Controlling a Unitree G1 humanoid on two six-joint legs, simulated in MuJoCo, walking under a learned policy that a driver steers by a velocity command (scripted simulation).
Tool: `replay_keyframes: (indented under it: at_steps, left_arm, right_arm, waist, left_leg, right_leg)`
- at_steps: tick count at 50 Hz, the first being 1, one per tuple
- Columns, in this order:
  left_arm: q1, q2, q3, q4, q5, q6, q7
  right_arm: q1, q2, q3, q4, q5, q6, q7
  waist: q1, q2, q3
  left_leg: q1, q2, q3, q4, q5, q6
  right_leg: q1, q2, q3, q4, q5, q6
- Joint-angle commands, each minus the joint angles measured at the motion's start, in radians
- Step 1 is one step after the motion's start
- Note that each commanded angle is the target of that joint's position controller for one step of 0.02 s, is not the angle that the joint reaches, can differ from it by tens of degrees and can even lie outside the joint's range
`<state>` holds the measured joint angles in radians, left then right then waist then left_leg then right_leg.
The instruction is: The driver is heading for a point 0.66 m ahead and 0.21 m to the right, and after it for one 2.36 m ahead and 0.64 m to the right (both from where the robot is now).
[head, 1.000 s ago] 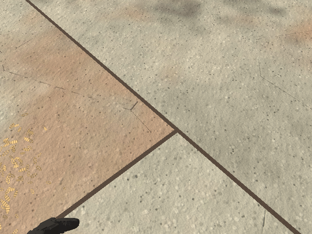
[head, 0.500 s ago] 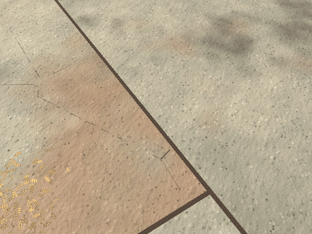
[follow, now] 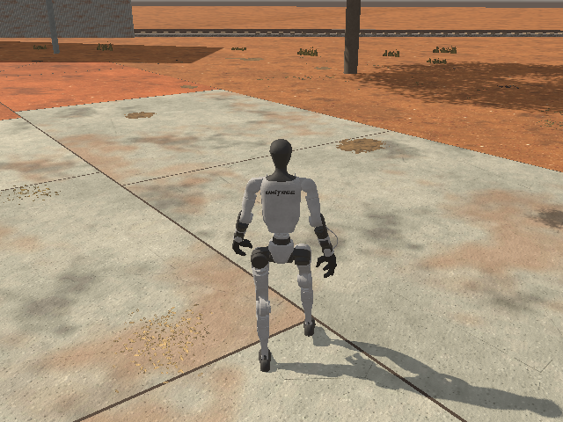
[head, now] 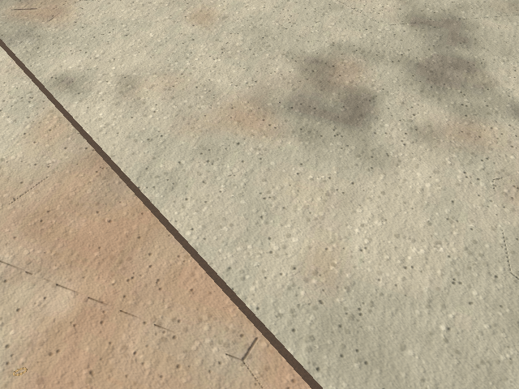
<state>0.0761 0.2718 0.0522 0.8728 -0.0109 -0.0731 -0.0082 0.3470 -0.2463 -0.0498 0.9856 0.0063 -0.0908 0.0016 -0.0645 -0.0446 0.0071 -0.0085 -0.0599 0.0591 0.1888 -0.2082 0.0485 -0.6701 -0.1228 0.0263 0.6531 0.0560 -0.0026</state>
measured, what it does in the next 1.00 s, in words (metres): walks ahead: right foot, then left foot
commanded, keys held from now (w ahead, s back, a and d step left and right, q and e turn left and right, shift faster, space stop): w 0.56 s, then w+e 0.44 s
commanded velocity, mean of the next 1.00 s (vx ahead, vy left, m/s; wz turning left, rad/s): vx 0.50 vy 0.00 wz -0.14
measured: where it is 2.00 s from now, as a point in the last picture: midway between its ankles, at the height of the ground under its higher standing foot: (314, 221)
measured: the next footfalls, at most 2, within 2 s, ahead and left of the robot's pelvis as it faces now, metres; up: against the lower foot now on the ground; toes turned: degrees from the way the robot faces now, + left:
right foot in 0.16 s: +0.28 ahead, -0.14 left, +0.00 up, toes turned -3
left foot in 0.70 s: +0.60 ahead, +0.09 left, +0.00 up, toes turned +0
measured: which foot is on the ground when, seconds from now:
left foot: down 0.00-0.18, up 0.20-0.68, down 0.70-1.00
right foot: up 0.00-0.14, down 0.16-0.70, up 0.72-1.00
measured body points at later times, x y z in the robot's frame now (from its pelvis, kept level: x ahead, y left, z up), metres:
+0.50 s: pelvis +0.29 -0.06 +0.00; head +0.30 -0.07 +0.45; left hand +0.28 +0.21 -0.13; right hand +0.45 -0.32 -0.11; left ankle +0.46 +0.13 -0.68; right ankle +0.24 -0.14 -0.75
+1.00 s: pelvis +0.57 +0.00 +0.00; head +0.58 -0.01 +0.45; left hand +0.74 +0.25 -0.12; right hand +0.55 -0.28 -0.14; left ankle +0.56 +0.09 -0.75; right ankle +0.65 -0.19 -0.67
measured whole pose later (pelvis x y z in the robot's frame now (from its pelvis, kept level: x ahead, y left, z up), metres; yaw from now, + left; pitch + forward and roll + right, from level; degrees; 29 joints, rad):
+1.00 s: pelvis +0.57 +0.00 +0.00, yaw -11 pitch +0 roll +2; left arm 0.18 0.28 0.10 0.88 -0.03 -0.03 0.01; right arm 0.28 -0.24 -0.07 0.98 -0.02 -0.10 -0.01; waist -0.04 -0.04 0.02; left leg -0.08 -0.02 0.19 0.27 -0.20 0.04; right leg -0.69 -0.12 0.07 0.99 -0.12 -0.03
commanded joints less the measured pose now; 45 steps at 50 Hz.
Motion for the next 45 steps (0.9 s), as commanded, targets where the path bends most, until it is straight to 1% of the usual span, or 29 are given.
replay_keyframes:
  at_steps: [1, 3, 5, 6, 7, 8, 9, 10, 11, 12, 13, 15, 17, 19, 21, 25, 30, 33, 34, 35, 36, 37, 38, 39, 40, 41, 42, 43, 45]
  left_arm:
    - [-0.118, 0.044, 0.0, -0.083, -0.006, -0.015, -0.014]
    - [-0.14, 0.059, 0.003, -0.101, -0.007, -0.021, -0.026]
    - [-0.103, 0.085, 0.012, -0.099, -0.008, -0.026, -0.033]
    - [-0.037, 0.107, 0.024, -0.084, -0.007, -0.027, -0.033]
    - [0.11, 0.143, 0.047, -0.037, -0.005, -0.026, -0.028]
    - [0.292, 0.208, 0.07, 0.008, 0.004, -0.024, -0.019]
    - [0.382, 0.295, 0.091, 0.035, 0.008, -0.016, -0.018]
    - [0.379, 0.208, 0.063, 0.029, 0.001, -0.017, -0.022]
    - [0.294, 0.166, 0.048, 0.017, -0.001, -0.022, -0.02]
    - [0.206, 0.14, 0.039, -0.006, 0.004, -0.025, -0.019]
    - [0.149, 0.111, 0.031, -0.012, 0.013, -0.027, -0.022]
    - [0.116, 0.072, 0.02, -0.007, 0.024, -0.034, -0.026]
    - [0.141, 0.091, 0.025, 0.009, 0.017, -0.04, -0.021]
    - [0.177, 0.119, 0.032, 0.026, 0.016, -0.04, -0.008]
    - [0.208, 0.124, 0.032, 0.039, 0.013, -0.033, 0.003]
    - [0.264, 0.129, 0.031, 0.063, 0.003, -0.026, 0.014]
    - [0.35, 0.135, 0.037, 0.112, -0.007, -0.001, 0.018]
    - [0.318, 0.162, 0.049, 0.105, -0.012, 0.013, 0.024]
    - [0.29, 0.162, 0.049, 0.096, -0.013, 0.017, 0.024]
    - [0.282, 0.13, 0.036, 0.084, -0.005, 0.017, 0.023]
    - [0.337, 0.05, 0.013, 0.057, 0.009, 0.009, 0.02]
    - [0.415, -0.021, -0.009, 0.063, -0.003, -0.009, 0.017]
    - [0.336, 0.098, 0.023, 0.059, -0.031, -0.018, 0.016]
    - [0.263, 0.125, 0.033, 0.034, -0.044, -0.022, 0.018]
    - [0.229, 0.116, 0.036, 0.03, -0.036, -0.019, 0.024]
    - [0.231, 0.098, 0.043, 0.033, -0.028, -0.009, 0.027]
    - [0.253, 0.072, 0.044, 0.036, -0.028, 0.006, 0.025]
    - [0.263, 0.048, 0.044, 0.036, -0.03, 0.019, 0.023]
    - [0.236, 0.033, 0.046, 0.014, -0.026, 0.039, 0.023]
  right_arm:
    - [0.03, -0.171, -0.036, -0.021, 0.01, -0.002, -0.009]
    - [0.039, -0.177, -0.042, -0.009, 0.014, 0.01, -0.014]
    - [0.024, -0.189, -0.048, -0.008, 0.014, 0.022, -0.017]
    - [0.003, -0.197, -0.05, -0.013, 0.013, 0.027, -0.018]
    - [-0.009, -0.18, -0.044, -0.018, 0.01, 0.035, -0.018]
    - [0.007, -0.146, -0.027, -0.037, -0.005, 0.037, -0.02]
    - [0.137, -0.016, 0.011, -0.042, -0.009, 0.016, -0.007]
    - [0.097, -0.077, 0.0, -0.029, 0.005, -0.011, -0.001]
    - [0.0, -0.151, -0.021, -0.061, 0.036, -0.027, 0.004]
    - [-0.062, -0.155, -0.021, -0.077, 0.038, -0.033, -0.001]
    - [-0.093, -0.149, -0.026, -0.079, 0.023, -0.03, -0.008]
    - [-0.058, -0.112, -0.029, -0.069, 0.014, -0.003, -0.013]
    - [-0.06, -0.085, -0.027, -0.07, 0.01, 0.015, -0.015]
    - [-0.129, -0.088, -0.029, -0.096, 0.001, 0.02, -0.018]
    - [-0.192, -0.082, -0.029, -0.118, -0.003, 0.017, -0.015]
    - [-0.323, -0.057, -0.017, -0.152, 0.004, 0.006, 0.0]
    - [-0.45, -0.066, -0.01, -0.207, 0.012, -0.007, 0.027]
    - [-0.379, -0.114, -0.026, -0.201, 0.013, -0.021, 0.034]
    - [-0.276, -0.142, -0.042, -0.173, 0.011, -0.025, 0.03]
    - [-0.1, -0.196, -0.068, -0.124, 0.003, -0.027, 0.021]
    - [0.05, -0.281, -0.09, -0.1, -0.018, -0.026, 0.011]
    - [0.084, -0.276, -0.084, -0.089, -0.011, -0.018, 0.016]
    - [0.049, -0.184, -0.058, -0.095, -0.004, -0.017, 0.013]
    - [-0.036, -0.149, -0.047, -0.109, -0.002, -0.018, 0.008]
    - [-0.107, -0.123, -0.039, -0.117, -0.008, -0.02, 0.009]
    - [-0.152, -0.096, -0.032, -0.118, -0.014, -0.024, 0.011]
    - [-0.176, -0.081, -0.029, -0.113, -0.023, -0.027, 0.012]
    - [-0.187, -0.075, -0.029, -0.109, -0.023, -0.029, 0.011]
    - [-0.182, -0.098, -0.038, -0.097, -0.023, -0.034, 0.004]
  waist:
    - [-0.003, 0.101, 0.075]
    - [0.007, 0.103, 0.078]
    - [0.04, 0.117, 0.05]
    - [0.082, 0.13, 0.008]
    - [0.153, 0.117, -0.078]
    - [0.21, 0.04, -0.22]
    - [0.156, -0.215, -0.348]
    - [0.183, -0.18, -0.374]
    - [0.169, -0.127, -0.226]
    - [0.14, -0.054, -0.136]
    - [0.113, -0.011, -0.071]
    - [0.06, -0.049, -0.047]
    - [0.048, -0.04, -0.025]
    - [0.059, -0.014, 0.004]
    - [0.074, -0.006, 0.017]
    - [0.115, -0.011, 0.048]
    - [0.144, -0.005, 0.091]
    - [0.081, -0.035, 0.047]
    - [0.021, -0.038, -0.013]
    - [-0.051, -0.019, -0.135]
    - [-0.063, 0.129, -0.3]
    - [-0.037, 0.341, -0.422]
    - [-0.053, 0.246, -0.315]
    - [-0.036, 0.204, -0.178]
    - [-0.006, 0.144, -0.109]
    - [0.026, 0.145, -0.058]
    - [0.054, 0.165, -0.04]
    - [0.067, 0.164, -0.026]
    - [0.079, 0.141, 0.006]
  left_leg:
    - [-0.037, 0.277, -0.108, -0.067, 0.22, 0.146]
    - [0.045, 0.315, -0.119, -0.024, 0.26, 0.134]
    - [0.093, 0.332, -0.121, 0.04, 0.379, 0.114]
    - [0.094, 0.319, -0.106, 0.121, 0.537, 0.1]
    - [0.056, 0.269, -0.068, 0.293, 0.65, 0.076]
    - [-0.119, 0.21, -0.026, 0.573, 0.476, 0.044]
    - [-0.544, 0.02, -0.014, 0.964, -0.055, -0.031]
    - [-0.667, 0.016, -0.171, 1.1, -0.372, -0.016]
    - [-0.751, 0.073, -0.174, 1.146, -0.312, 0.005]
    - [-0.735, 0.132, -0.142, 1.106, -0.212, 0.012]
    - [-0.694, 0.169, -0.129, 1.044, -0.14, 0.009]
    - [-0.58, 0.208, -0.134, 0.964, -0.069, 0.004]
    - [-0.58, 0.217, -0.121, 0.903, -0.034, -0.012]
    - [-0.65, 0.223, -0.118, 0.803, 0.052, -0.033]
    - [-0.689, 0.219, -0.114, 0.687, 0.158, -0.048]
    - [-0.645, 0.177, -0.07, 0.464, 0.318, -0.05]
    - [-0.669, 0.149, -0.076, 0.337, 0.255, -0.028]
    - [-0.529, 0.111, -0.067, 0.289, 0.155, -0.001]
    - [-0.373, 0.082, -0.042, 0.265, 0.153, 0.017]
    - [-0.101, 0.11, -0.063, 0.3, 0.178, 0.051]
    - [0.287, 0.347, -0.351, 0.321, 0.125, 0.145]
    - [0.447, 0.497, -0.719, 0.177, -0.038, 0.23]
    - [0.358, 0.457, -0.666, 0.134, -0.14, 0.185]
    - [0.212, 0.434, -0.518, 0.106, -0.112, 0.145]
    - [0.073, 0.401, -0.421, 0.067, -0.058, 0.127]
    - [-0.033, 0.368, -0.328, 0.027, -0.001, 0.115]
    - [-0.102, 0.345, -0.261, -0.004, 0.03, 0.107]
    - [-0.137, 0.334, -0.209, -0.028, 0.056, 0.11]
    - [-0.166, 0.334, -0.13, -0.059, 0.128, 0.122]
  right_leg:
    - [0.031, 0.03, -0.022, -0.09, 0.041, -0.01]
    - [0.013, 0.032, -0.01, -0.123, -0.02, -0.036]
    - [0.081, 0.052, -0.024, -0.141, -0.098, -0.061]
    - [0.187, 0.083, -0.053, -0.15, -0.125, -0.077]
    - [0.384, 0.117, -0.082, -0.162, -0.119, -0.102]
    - [0.686, -0.001, 0.049, -0.125, -0.102, -0.153]
    - [1.053, -0.236, 0.525, -0.218, -0.31, -0.321]
    - [1.067, -0.256, 0.707, -0.348, -0.417, -0.315]
    - [0.946, -0.229, 0.567, -0.362, -0.422, -0.265]
    - [0.794, -0.195, 0.438, -0.383, -0.337, -0.239]
    - [0.658, -0.161, 0.343, -0.414, -0.246, -0.227]
    - [0.526, -0.106, 0.232, -0.47, -0.166, -0.21]
    - [0.487, -0.097, 0.175, -0.51, -0.11, -0.225]
    - [0.502, -0.102, 0.145, -0.535, -0.064, -0.234]
    - [0.531, -0.092, 0.109, -0.543, -0.037, -0.223]
    - [0.549, -0.059, 0.033, -0.553, -0.049, -0.192]
    - [0.696, -0.12, 0.059, -0.484, -0.007, -0.192]
    - [0.733, -0.141, 0.096, -0.38, 0.152, -0.168]
    - [0.709, -0.109, 0.079, -0.273, 0.285, -0.149]
    - [0.601, -0.048, 0.044, -0.07, 0.273, -0.118]
    - [0.277, 0.071, -0.02, 0.29, -0.034, -0.059]
    - [0.038, 0.177, 0.037, 0.532, -0.65, -0.03]
    - [-0.045, 0.116, 0.117, 0.633, -0.632, -0.04]
    - [-0.084, 0.07, 0.087, 0.637, -0.539, -0.05]
    - [-0.045, 0.027, 0.074, 0.602, -0.451, -0.052]
    - [0.004, -0.002, 0.077, 0.558, -0.394, -0.051]
    - [0.061, -0.021, 0.081, 0.536, -0.359, -0.052]
    - [0.08, -0.028, 0.075, 0.522, -0.344, -0.05]
    - [0.045, -0.037, 0.073, 0.49, -0.29, -0.041]
Keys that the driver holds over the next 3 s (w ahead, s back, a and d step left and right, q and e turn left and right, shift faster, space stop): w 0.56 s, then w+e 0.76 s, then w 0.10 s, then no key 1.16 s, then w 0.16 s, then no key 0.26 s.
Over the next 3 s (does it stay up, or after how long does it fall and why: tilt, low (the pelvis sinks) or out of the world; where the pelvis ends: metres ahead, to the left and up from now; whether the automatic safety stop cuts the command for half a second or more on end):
stays up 1.10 -0.23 0.00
